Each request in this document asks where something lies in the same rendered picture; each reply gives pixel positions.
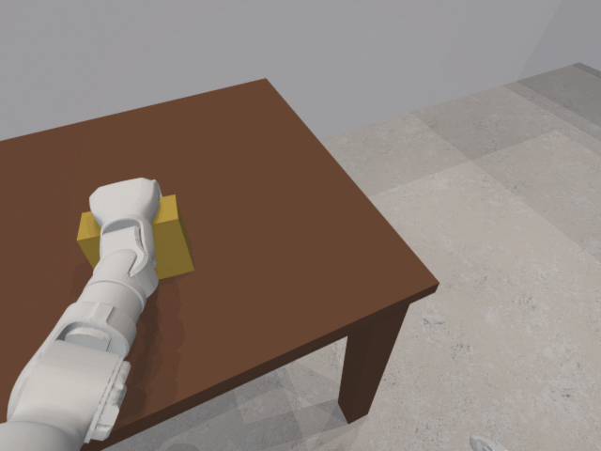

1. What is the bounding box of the table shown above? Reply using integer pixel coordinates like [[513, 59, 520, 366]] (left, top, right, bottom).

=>
[[0, 78, 439, 451]]

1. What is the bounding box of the sponge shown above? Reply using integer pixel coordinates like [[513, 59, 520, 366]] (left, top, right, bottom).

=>
[[77, 194, 194, 280]]

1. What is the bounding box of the robot left forearm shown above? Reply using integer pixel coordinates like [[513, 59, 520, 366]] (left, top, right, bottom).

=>
[[7, 214, 159, 420]]

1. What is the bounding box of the robot left hand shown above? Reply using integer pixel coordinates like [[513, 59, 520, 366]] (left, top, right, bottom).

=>
[[89, 178, 162, 268]]

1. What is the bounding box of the robot left upper arm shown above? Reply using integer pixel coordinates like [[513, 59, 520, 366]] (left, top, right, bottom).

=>
[[0, 339, 131, 451]]

